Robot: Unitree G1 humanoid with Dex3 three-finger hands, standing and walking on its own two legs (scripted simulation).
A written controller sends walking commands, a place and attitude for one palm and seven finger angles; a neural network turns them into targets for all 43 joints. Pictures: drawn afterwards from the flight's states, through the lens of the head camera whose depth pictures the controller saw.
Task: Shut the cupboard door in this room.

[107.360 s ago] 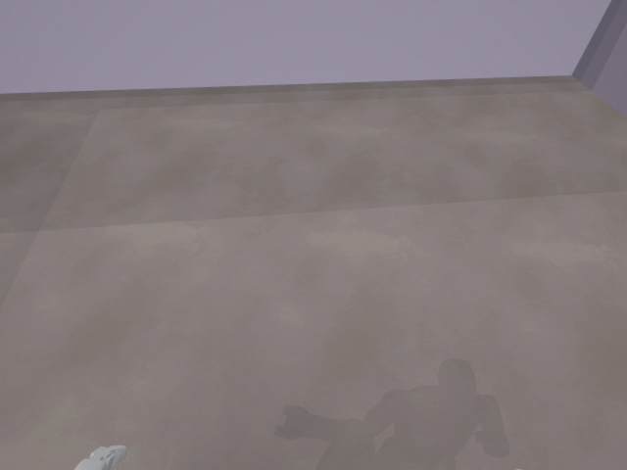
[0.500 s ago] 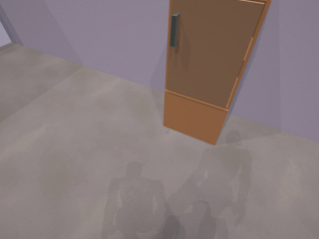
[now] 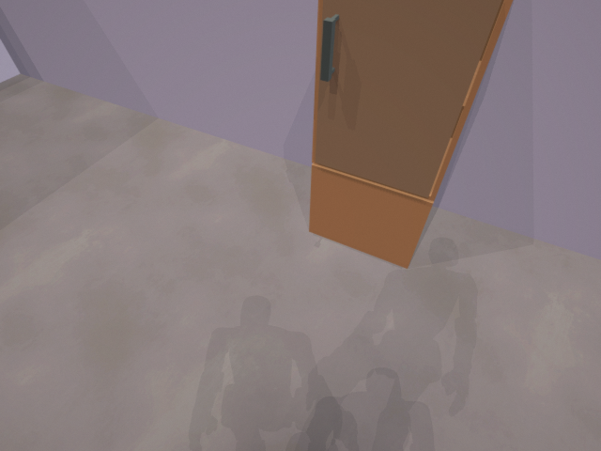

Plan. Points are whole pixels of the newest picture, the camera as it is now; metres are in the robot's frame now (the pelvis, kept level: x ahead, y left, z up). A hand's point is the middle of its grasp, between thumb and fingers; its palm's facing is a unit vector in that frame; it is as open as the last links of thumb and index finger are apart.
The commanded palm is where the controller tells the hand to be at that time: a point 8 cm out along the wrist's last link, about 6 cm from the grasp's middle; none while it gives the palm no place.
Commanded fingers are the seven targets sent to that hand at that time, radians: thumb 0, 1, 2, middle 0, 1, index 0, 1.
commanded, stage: look to check the result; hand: left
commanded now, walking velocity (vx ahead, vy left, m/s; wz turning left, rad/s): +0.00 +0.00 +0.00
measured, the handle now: (330, 48) +1.07 -0.03 +0.07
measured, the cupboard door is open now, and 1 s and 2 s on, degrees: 0 0 0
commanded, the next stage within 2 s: stand and wait in 0.16 s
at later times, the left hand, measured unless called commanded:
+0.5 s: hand out of the picture +0.04 +0.20 -0.17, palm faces +0.01 -0.97 -0.25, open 7.3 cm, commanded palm none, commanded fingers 0.00 0.90 0.90 -0.20 -0.30 -0.20 -0.30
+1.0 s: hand out of the picture +0.07 +0.21 -0.16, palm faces +0.02 -0.96 -0.29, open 7.3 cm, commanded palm none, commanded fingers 0.00 0.90 0.90 -0.20 -0.30 -0.20 -0.30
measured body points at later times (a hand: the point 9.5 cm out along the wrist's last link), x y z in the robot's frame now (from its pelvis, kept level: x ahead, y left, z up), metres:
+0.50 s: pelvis +0.01 +0.00 +0.00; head +0.02 -0.01 +0.45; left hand +0.04 +0.25 -0.15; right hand +0.04 -0.26 -0.15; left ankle +0.00 +0.09 -0.75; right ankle +0.00 -0.12 -0.75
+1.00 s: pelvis +0.03 -0.01 +0.00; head +0.04 -0.02 +0.45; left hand +0.07 +0.26 -0.14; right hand +0.08 -0.29 -0.14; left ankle +0.00 +0.09 -0.75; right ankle +0.00 -0.12 -0.75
